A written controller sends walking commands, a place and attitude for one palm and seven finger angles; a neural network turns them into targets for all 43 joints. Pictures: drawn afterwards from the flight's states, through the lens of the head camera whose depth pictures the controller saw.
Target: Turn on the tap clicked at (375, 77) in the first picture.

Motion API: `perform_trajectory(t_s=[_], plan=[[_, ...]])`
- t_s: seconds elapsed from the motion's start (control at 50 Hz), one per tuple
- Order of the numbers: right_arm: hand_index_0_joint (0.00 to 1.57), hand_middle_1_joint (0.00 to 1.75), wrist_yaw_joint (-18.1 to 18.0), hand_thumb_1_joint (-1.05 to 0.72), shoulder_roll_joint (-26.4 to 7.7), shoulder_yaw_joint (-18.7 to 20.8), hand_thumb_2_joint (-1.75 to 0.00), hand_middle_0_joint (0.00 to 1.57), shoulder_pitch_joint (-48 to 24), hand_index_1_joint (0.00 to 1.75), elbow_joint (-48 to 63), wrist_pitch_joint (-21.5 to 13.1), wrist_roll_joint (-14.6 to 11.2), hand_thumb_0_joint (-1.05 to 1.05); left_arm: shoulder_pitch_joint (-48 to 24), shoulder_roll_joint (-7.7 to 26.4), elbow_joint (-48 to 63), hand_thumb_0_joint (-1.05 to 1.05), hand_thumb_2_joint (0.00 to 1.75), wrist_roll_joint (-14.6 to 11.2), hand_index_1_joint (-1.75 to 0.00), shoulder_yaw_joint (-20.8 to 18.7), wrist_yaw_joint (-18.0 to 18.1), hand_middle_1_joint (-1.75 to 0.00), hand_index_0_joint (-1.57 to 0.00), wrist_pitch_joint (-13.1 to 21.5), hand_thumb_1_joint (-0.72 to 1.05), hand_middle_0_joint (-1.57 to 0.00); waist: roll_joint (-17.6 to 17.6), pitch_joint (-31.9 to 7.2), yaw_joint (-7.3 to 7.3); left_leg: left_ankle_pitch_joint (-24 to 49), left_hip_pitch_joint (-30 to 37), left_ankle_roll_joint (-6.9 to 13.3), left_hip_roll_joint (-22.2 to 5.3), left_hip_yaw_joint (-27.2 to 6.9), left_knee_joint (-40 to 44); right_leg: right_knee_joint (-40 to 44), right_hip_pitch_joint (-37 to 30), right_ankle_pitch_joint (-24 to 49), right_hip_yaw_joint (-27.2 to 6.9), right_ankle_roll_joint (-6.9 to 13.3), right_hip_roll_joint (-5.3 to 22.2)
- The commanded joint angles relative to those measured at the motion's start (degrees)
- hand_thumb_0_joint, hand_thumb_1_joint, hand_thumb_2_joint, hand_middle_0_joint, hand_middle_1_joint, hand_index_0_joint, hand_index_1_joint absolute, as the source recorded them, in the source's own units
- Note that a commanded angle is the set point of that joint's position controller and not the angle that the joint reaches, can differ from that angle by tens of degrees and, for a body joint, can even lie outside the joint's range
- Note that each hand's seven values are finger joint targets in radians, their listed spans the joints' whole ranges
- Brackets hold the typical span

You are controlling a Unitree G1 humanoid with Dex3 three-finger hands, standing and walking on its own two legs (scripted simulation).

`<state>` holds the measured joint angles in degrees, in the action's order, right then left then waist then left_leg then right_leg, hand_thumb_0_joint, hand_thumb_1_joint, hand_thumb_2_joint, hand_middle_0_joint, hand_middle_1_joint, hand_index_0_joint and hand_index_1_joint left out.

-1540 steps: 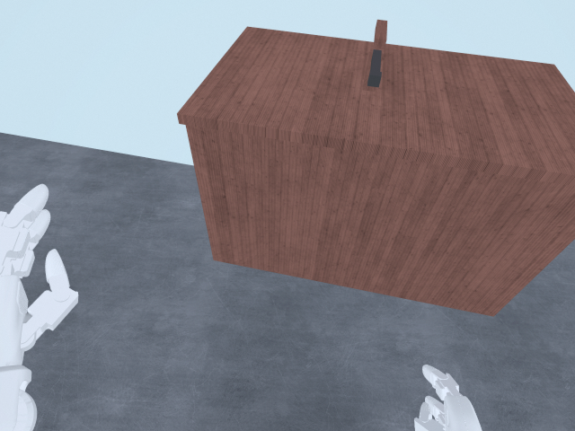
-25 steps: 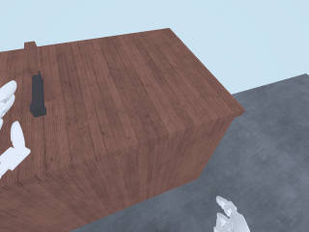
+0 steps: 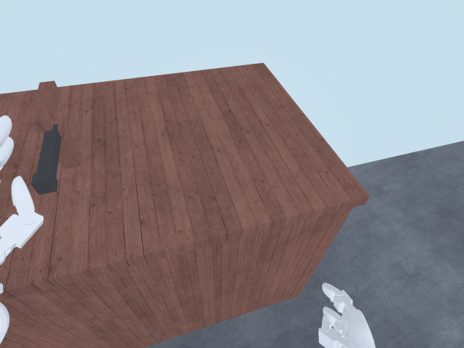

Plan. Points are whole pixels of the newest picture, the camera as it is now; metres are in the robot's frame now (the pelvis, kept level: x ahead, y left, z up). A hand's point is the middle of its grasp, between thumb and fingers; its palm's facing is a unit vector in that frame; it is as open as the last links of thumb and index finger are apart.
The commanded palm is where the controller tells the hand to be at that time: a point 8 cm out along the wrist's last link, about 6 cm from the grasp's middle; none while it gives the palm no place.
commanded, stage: come to a stop and stand still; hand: left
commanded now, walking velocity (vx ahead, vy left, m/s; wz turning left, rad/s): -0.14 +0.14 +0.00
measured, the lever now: (45, 182) +0.34 +0.35 +0.10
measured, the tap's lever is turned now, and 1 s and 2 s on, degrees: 0 0 0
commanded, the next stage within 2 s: look again from close up in 1.44 s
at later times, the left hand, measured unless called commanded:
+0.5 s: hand out of the picture +0.21 +0.29 +0.21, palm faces +0.51 -0.74 -0.44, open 7.4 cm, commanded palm +0.14 +0.28 +0.19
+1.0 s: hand (28, 208) +0.23 +0.28 +0.19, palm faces +0.45 -0.84 -0.29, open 7.4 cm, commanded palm +0.17 +0.30 +0.19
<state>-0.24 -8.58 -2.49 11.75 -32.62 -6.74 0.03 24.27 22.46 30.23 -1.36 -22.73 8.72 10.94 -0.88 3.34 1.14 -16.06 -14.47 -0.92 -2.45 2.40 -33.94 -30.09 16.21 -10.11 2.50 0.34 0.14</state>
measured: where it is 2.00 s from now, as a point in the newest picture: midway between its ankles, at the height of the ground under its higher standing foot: outside the picture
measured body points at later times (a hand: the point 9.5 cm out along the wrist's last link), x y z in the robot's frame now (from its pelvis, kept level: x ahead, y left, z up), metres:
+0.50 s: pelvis -0.02 +0.00 +0.01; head +0.00 +0.02 +0.45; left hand +0.18 +0.33 +0.23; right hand +0.16 -0.23 -0.07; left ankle +0.00 +0.11 -0.73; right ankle +0.06 -0.11 -0.73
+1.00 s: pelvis +0.01 +0.02 +0.01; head +0.02 +0.04 +0.46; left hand +0.20 +0.32 +0.20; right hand +0.19 -0.19 -0.06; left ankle +0.00 +0.11 -0.73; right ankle +0.06 -0.11 -0.73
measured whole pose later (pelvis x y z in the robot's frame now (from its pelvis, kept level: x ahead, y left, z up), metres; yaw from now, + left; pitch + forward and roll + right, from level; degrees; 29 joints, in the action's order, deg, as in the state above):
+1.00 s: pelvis +0.01 +0.02 +0.01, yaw +0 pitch -2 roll -1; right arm 0.6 -11.6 -1.2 13.0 -35.1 -11.6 -0.2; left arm 18.4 18.3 23.0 -2.0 -20.7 6.0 17.1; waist -1.4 3.9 3.0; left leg -16.9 -9.8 2.6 1.2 2.6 -28.7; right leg -25.1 14.2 -8.8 1.4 -0.6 0.5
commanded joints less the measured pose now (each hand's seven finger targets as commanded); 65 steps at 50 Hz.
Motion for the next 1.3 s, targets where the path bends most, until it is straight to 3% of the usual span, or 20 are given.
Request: perform_trajectory(t_s=[0.0, 0.04, 0.1, 0.16, 0.22, 0.26, 0.28, 0.38, 0.4, 0.42, 0.44, 0.48, 0.54, 0.64, 0.68, 0.74, 0.78, 0.96, 1.08, 1.28], plan=[[0.20, 0.30, -1.36, -0.90, -8.11, 3.26, -0.90, 0.20, -4.22, 0.30, 7.56, -2.66, -0.19, 0.00, -4.50, 8.05, 4.65, 0.00, 0.90, -0.15, -0.30, -4.22, 1.01, -0.30, -0.20, 1.52, 0.90, -0.20, -5.99, -6.81, -1.96, -4.27, -5.45, -0.45, 1.30, 0.35, -0.34, 12.85, -7.92, 13.84, -13.49, 3.53, 10.61], [0.20, 0.30, -1.69, -0.90, -8.68, 4.57, -0.90, 0.20, -3.92, 0.30, 7.35, -2.11, -0.98, 0.00, -4.25, 6.75, 2.95, 0.00, 0.90, -0.80, -0.30, -2.62, 0.70, -0.30, -0.20, 0.21, 0.90, -0.20, -13.30, -5.30, -0.88, -6.56, -2.79, -0.08, 2.25, -1.11, -6.17, 17.30, -1.75, -0.49, -19.26, 5.63, 14.25], [0.20, 0.30, -1.99, -0.90, -7.55, 3.21, -0.90, 0.20, -6.00, 0.30, 7.17, -1.21, -0.72, 0.00, -4.79, 8.17, 7.17, 0.00, 0.90, -0.64, -0.30, -3.79, 1.50, -0.30, -0.20, 0.82, 0.90, -0.20, -7.97, -6.63, 0.06, -7.58, -3.96, 0.93, 1.30, -2.84, -3.51, 15.53, -5.01, 1.13, -18.57, 7.47, 17.07], [0.20, 0.30, -2.37, -0.90, -7.55, 3.22, -0.90, 0.20, -5.54, 0.30, 7.05, -1.13, -0.24, 0.00, -3.57, 8.85, 9.96, 0.00, 0.90, -0.10, -0.30, -4.50, 2.41, -0.30, -0.20, 1.75, 0.90, -0.20, -5.67, -11.22, 0.24, 0.35, 0.63, 1.25, 2.62, -0.91, 7.27, 11.03, -9.81, 6.56, -12.67, 4.66, 13.18], [0.20, 0.30, -2.74, -0.90, -9.16, 4.83, -0.90, 0.20, -5.73, 0.30, 8.14, -1.58, -0.25, 0.00, -1.47, 8.98, 13.71, 0.00, 0.90, -0.26, -0.30, -4.52, 2.61, -0.30, -0.20, 2.74, 0.90, -0.20, -0.21, -13.97, 0.56, 10.54, 2.61, 2.18, -1.36, -3.47, 8.87, 7.28, -11.26, 9.94, -10.05, 2.43, 9.80], [0.20, 0.30, -2.54, -0.90, -10.21, 6.00, -0.90, 0.20, -4.93, 0.30, 8.65, -1.73, -0.76, 0.00, 0.23, 9.12, 14.41, 0.00, 0.90, -0.72, -0.30, -4.70, 2.04, -0.30, -0.20, 2.88, 0.90, -0.20, -1.40, -13.80, 0.59, 6.78, 1.75, 1.52, -0.65, -2.36, 7.21, 9.63, -10.30, 6.54, -12.47, 3.40, 11.01], [0.20, 0.30, -2.67, -0.90, -9.89, 5.42, -0.90, 0.20, -5.67, 0.30, 8.15, -1.82, -0.46, 0.00, 2.49, 10.36, 14.06, 0.00, 0.90, -0.98, -0.30, -6.46, 1.99, -0.30, -0.20, 2.74, 0.90, -0.20, 2.84, -12.94, 0.47, 6.30, 3.30, 1.78, -1.02, -3.09, 8.61, 8.82, -7.58, 5.59, -11.93, 3.42, 10.29], [0.20, 0.30, -3.09, -0.90, -10.29, 4.87, -0.90, 0.20, -5.56, 0.30, 7.94, -1.92, -0.82, 0.00, 0.37, 7.65, 11.00, 0.00, 0.90, -0.38, -0.30, -4.18, 1.98, -0.30, -0.20, 2.53, 0.90, -0.20, 6.91, -8.34, 0.54, 0.70, -4.74, 2.77, -4.09, -6.21, 15.68, 5.44, -10.77, 1.73, -5.16, 0.34, 3.15], [0.20, 0.30, -2.65, -0.90, -11.59, 3.64, -0.90, 0.20, 3.03, 0.30, 6.36, -6.22, 2.75, 0.00, -62.36, 53.77, 21.61, 0.00, 0.90, 7.71, -0.30, -34.87, 0.82, -0.30, -0.20, 10.62, 0.90, -0.20, 4.62, 1.33, 1.14, 6.19, -11.90, 3.30, -3.55, -1.36, 5.11, 8.40, -2.07, 1.79, -8.69, -1.22, 6.21], [0.20, 0.30, -2.34, -0.90, -5.05, 2.61, -0.90, 0.20, -0.47, 0.30, 3.26, -5.56, -0.61, 0.00, -26.17, 16.44, -15.65, 0.00, 0.90, 0.79, -0.30, -11.94, -2.50, -0.30, -0.20, 7.89, 0.90, -0.20, 1.20, -11.16, -0.26, 1.68, -1.49, 2.33, 1.78, -3.22, 4.80, 9.45, -1.38, -3.93, -8.91, 2.94, 9.55], [0.20, 0.30, -2.25, -0.90, -7.54, 4.33, -0.90, 0.20, 0.34, 0.30, 6.86, -5.89, -0.84, 0.00, -13.60, 13.36, -9.19, 0.00, 0.90, -0.49, -0.30, -8.43, -2.45, -0.30, -0.20, 7.96, 0.90, -0.20, 1.97, -5.60, 2.30, 0.03, 0.86, 1.34, 1.27, -1.69, 5.73, 14.22, -0.59, -4.26, -15.70, 3.28, 8.30], [0.20, 0.30, -1.18, -0.90, -9.31, 4.73, -0.90, 0.20, -1.15, 0.30, 6.90, -6.07, -1.94, 0.00, -11.25, 3.51, -8.67, 0.00, 0.90, -2.64, -0.30, 0.96, -3.62, -0.30, -0.20, 7.88, 0.90, -0.20, 8.55, -8.34, 0.62, -2.67, 5.27, 2.29, 0.89, -2.10, 12.00, 10.34, -1.27, -10.49, -11.30, 3.66, 7.46], [0.20, 0.30, 0.21, -0.90, -10.26, 4.17, -0.90, 0.20, -1.89, 0.30, 8.21, -6.15, -2.35, 0.00, -6.72, 3.20, -1.13, 0.00, 0.90, -1.78, -0.30, 3.17, -3.20, -0.30, -0.20, 8.25, 0.90, -0.20, 11.21, -3.58, 1.86, -12.49, -10.42, 4.00, -5.15, -7.72, 22.72, -0.90, -10.21, -7.65, -3.53, 0.38, 2.03], [0.20, 0.30, -0.05, -0.90, -9.90, 4.20, -0.90, 0.20, -3.26, 0.30, 9.48, -6.50, -2.09, 0.00, -6.84, 10.91, 2.10, 0.00, 0.90, -1.43, -0.30, -5.44, -1.72, -0.30, -0.20, 8.00, 0.90, -0.20, -8.03, -6.28, 1.81, -6.44, -9.68, 3.68, -4.17, -6.28, 17.39, 2.59, -13.55, -3.30, -2.86, -0.73, 2.83], [0.20, 0.30, -0.53, -0.90, -10.00, 3.88, -0.90, 0.20, -4.37, 0.30, 9.21, -6.54, -1.56, 0.00, -11.57, 15.11, 6.05, 0.00, 0.90, -1.06, -0.30, -9.30, -1.65, -0.30, -0.20, 8.42, 0.90, -0.20, -0.91, -4.42, 1.21, -11.00, -9.41, 3.19, -2.95, -6.06, 18.63, 3.99, -10.54, -7.41, -3.97, -0.44, 2.77], [0.20, 0.30, -0.75, -0.90, -9.04, 3.72, -0.90, 0.20, -3.54, 0.30, 8.82, -7.32, -1.45, 0.00, -14.62, 10.57, 5.27, 0.00, 0.90, -0.30, -0.30, -6.60, -1.88, -0.30, -0.20, 9.17, 0.90, -0.20, 9.98, -1.83, 1.02, -19.55, -16.57, 4.76, -4.81, -7.89, 22.09, -0.58, -15.34, -4.68, -3.21, -0.07, 1.73], [0.20, 0.30, -0.41, -0.90, -8.56, 3.44, -0.90, 0.20, -3.93, 0.30, 8.42, -8.19, -1.46, 0.00, -17.11, 10.26, 8.29, 0.00, 0.90, -0.24, -0.30, -5.27, -2.15, -0.30, -0.20, 9.66, 0.90, -0.20, 10.95, -3.34, 0.95, -13.83, -12.34, 3.96, -3.62, -6.41, 19.82, 0.77, -14.53, -1.28, -3.25, 0.33, 1.91], [0.20, 0.30, 0.32, -0.90, -9.92, 4.65, -0.90, 0.20, -1.76, 0.30, 6.32, -7.63, -0.84, 0.00, -7.67, 4.27, 0.86, 0.00, 0.90, -0.47, -0.30, -0.64, -2.41, -0.30, -0.20, 7.62, 0.90, -0.20, 0.19, -6.26, 0.43, 7.47, -1.29, 0.82, -0.40, -3.78, 12.73, 7.62, -11.50, 7.87, -6.10, 0.98, 2.86], [0.20, 0.30, -0.41, -0.90, -9.44, 4.54, -0.90, 0.20, -5.00, 0.30, 8.65, -5.40, -0.96, 0.00, -7.35, 10.13, 10.58, 0.00, 0.90, -1.04, -0.30, -6.42, -1.99, -0.30, -0.20, 7.63, 0.90, -0.20, 5.30, -10.17, 0.45, 17.54, 1.61, 0.00, -0.55, -3.72, 12.33, 5.10, -14.97, 16.68, -3.99, 1.02, 2.64], [0.20, 0.30, -0.83, -0.90, -9.69, 5.09, -0.90, 0.20, -4.19, 0.30, 8.85, -4.12, -1.03, 0.00, 0.50, 6.86, 9.68, 0.00, 0.90, -1.80, -0.30, -4.95, -1.57, -0.30, -0.20, 6.12, 0.90, -0.20, 5.92, -11.29, 0.04, 25.94, 5.11, -1.42, -1.87, -3.37, 10.47, 4.50, -14.28, 21.05, -2.85, 1.14, 3.00]])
